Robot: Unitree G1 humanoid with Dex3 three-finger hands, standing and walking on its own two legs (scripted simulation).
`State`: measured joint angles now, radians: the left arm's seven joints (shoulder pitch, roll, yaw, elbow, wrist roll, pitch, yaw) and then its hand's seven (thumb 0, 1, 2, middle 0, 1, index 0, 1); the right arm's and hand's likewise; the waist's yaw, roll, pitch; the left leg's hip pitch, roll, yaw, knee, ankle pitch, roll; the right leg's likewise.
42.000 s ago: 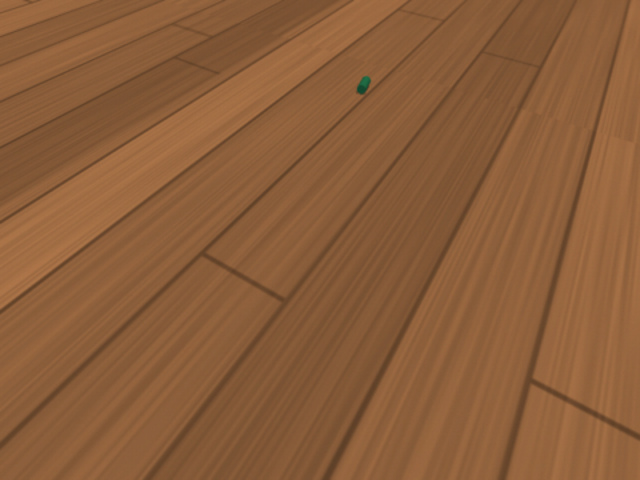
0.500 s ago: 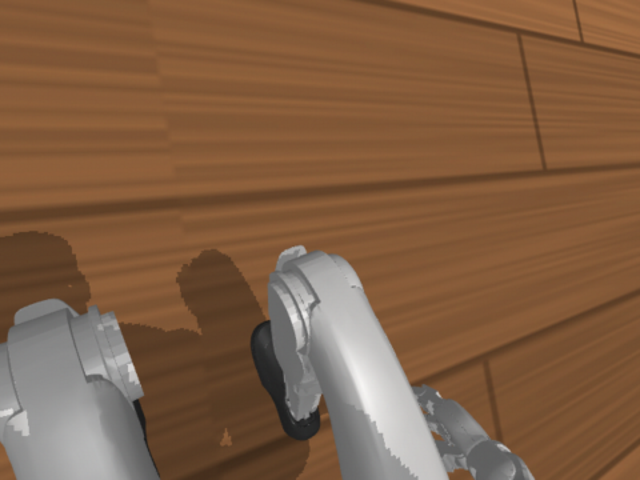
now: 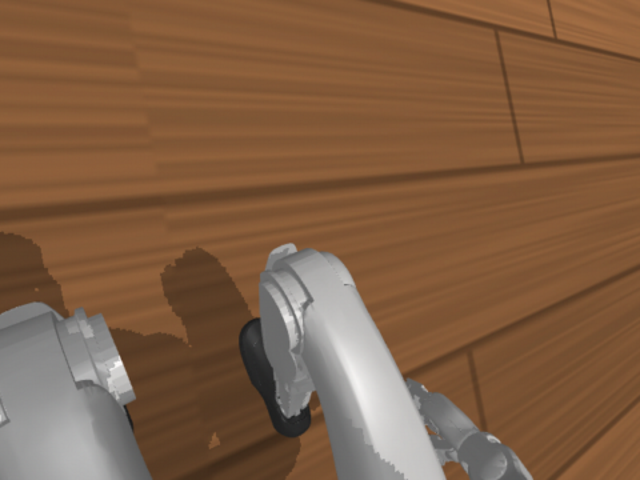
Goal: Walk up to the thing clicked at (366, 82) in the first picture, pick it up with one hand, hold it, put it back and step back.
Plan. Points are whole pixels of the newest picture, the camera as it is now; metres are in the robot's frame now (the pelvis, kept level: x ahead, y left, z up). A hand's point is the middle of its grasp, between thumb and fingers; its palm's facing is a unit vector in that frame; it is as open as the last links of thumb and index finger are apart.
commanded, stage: rest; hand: left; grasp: from above
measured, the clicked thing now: out of the picture +0.43 +0.39 -0.27
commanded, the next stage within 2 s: open in 0.24 s
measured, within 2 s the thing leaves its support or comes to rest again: rests again in 0.34 s
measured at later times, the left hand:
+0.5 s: hand out of the picture +0.43 +0.38 -0.25, palm faces -0.43 -0.18 -0.88, open 8.4 cm
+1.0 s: hand out of the picture +0.43 +0.38 -0.25, palm faces -0.42 -0.18 -0.89, open 12.3 cm
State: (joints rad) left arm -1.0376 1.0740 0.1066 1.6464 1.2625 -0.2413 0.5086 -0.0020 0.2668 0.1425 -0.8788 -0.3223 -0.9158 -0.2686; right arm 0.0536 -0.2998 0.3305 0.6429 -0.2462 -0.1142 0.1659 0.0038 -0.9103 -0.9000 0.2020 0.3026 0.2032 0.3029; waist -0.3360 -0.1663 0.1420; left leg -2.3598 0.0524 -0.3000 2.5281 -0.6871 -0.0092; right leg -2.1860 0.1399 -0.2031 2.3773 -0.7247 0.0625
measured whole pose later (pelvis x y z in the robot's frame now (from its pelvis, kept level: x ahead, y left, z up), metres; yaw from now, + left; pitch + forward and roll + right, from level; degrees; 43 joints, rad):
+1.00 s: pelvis +0.00 +0.00 +0.00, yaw -1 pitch +26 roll -16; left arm -1.06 1.12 0.08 1.67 1.25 -0.24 0.52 0.00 -0.21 0.72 -0.34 -0.78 -0.35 -0.77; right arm 0.04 -0.32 0.37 0.62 -0.26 -0.15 0.18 0.00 -0.90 -0.90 0.20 0.30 0.20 0.30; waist -0.35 -0.19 0.17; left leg -2.35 0.05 -0.32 2.54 -0.68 -0.01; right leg -2.17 0.15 -0.22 2.37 -0.71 0.07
